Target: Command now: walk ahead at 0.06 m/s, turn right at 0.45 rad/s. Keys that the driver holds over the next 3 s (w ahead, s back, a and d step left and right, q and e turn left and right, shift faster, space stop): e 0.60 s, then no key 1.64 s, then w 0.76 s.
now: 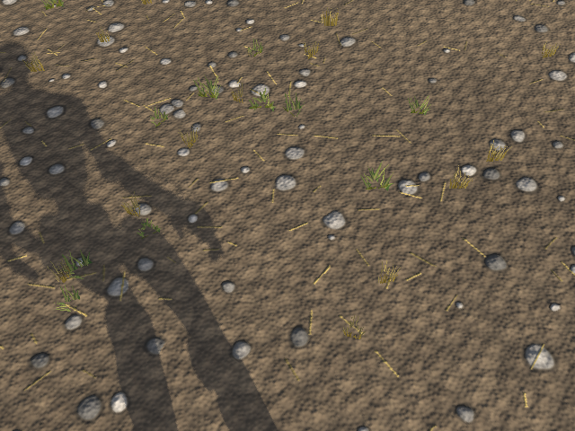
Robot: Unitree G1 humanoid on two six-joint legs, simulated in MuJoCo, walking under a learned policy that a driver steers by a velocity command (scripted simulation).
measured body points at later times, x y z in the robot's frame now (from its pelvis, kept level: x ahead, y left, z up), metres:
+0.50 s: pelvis +0.02 +0.05 +0.01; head +0.06 +0.07 +0.46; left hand +0.21 +0.29 -0.13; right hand +0.06 -0.24 -0.09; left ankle +0.04 +0.14 -0.74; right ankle -0.05 -0.07 -0.66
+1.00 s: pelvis -0.01 +0.02 +0.01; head +0.00 -0.01 +0.46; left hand +0.23 +0.17 -0.10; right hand -0.07 -0.25 -0.13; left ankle +0.05 +0.15 -0.71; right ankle -0.04 -0.05 -0.74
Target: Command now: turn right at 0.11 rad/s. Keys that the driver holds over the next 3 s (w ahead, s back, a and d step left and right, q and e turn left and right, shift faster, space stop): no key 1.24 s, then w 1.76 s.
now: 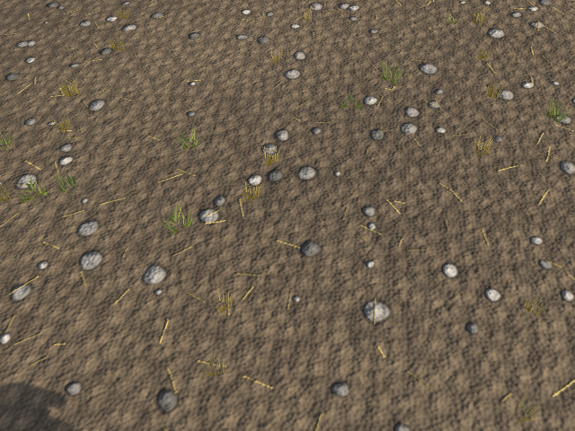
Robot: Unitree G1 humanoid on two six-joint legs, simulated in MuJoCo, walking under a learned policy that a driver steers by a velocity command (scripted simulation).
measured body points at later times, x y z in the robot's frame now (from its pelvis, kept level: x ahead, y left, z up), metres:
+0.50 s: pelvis +0.00 +0.03 +0.00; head +0.00 +0.03 +0.45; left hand +0.02 +0.28 -0.15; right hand +0.04 -0.22 -0.15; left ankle -0.01 +0.13 -0.74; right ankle +0.00 -0.08 -0.74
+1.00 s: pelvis +0.00 +0.03 +0.00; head +0.01 +0.04 +0.45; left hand -0.01 +0.26 -0.16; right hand +0.00 -0.19 -0.16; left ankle -0.01 +0.13 -0.74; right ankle +0.00 -0.08 -0.74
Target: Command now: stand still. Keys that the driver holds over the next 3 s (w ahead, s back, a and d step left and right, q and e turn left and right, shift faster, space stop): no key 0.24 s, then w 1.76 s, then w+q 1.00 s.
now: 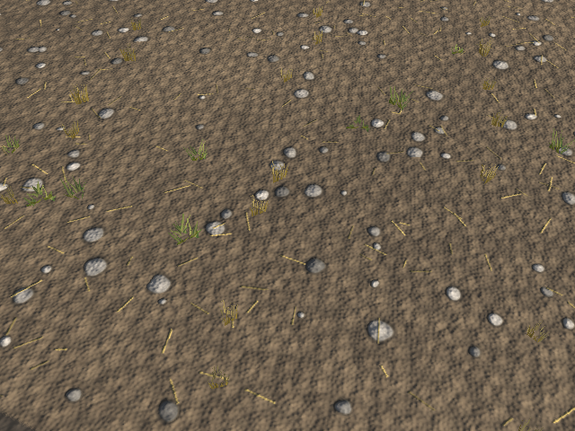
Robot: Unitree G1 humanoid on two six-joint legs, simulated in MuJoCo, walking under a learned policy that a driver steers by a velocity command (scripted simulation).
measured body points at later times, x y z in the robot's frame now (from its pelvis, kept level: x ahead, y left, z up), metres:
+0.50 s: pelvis +0.04 -0.01 -0.01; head +0.04 -0.03 +0.44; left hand +0.04 +0.22 -0.16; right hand -0.04 -0.25 -0.17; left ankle -0.01 +0.10 -0.75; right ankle +0.02 -0.10 -0.73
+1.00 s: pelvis +0.27 -0.03 -0.03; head +0.31 -0.03 +0.42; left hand +0.14 +0.18 -0.17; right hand +0.46 -0.25 -0.15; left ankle +0.40 +0.02 -0.75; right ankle +0.05 -0.11 -0.73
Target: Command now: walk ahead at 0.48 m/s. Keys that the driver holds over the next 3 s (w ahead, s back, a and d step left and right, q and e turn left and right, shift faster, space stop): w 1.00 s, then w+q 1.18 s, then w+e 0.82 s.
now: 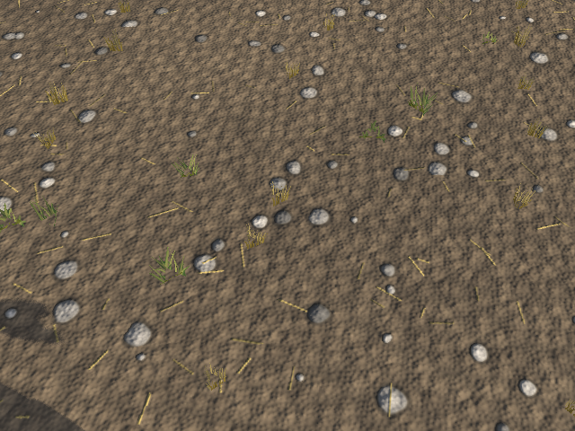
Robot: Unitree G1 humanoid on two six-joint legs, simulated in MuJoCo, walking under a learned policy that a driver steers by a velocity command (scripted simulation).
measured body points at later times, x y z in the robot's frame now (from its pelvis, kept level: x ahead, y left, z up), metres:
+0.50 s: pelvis +0.28 -0.01 +0.02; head +0.32 -0.01 +0.46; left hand +0.48 +0.20 -0.11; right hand +0.17 -0.22 -0.13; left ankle +0.12 +0.06 -0.72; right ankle +0.44 -0.10 -0.70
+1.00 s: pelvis +0.56 -0.01 +0.02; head +0.59 -0.01 +0.47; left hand +0.46 +0.21 -0.12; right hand +0.74 -0.22 -0.10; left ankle +0.72 +0.11 -0.68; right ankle +0.44 -0.09 -0.72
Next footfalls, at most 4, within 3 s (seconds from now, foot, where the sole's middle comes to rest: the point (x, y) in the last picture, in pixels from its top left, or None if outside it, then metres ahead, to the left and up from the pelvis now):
0.54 right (353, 414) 0.48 -0.09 -0.75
1.10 left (279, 292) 0.78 0.09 -0.75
1.66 right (323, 193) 1.12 -0.02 -0.75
2.18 left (218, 162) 1.23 0.30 -0.75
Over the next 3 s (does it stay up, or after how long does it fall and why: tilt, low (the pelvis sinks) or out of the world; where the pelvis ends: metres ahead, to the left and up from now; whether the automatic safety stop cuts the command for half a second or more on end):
stays up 1.52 0.39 0.03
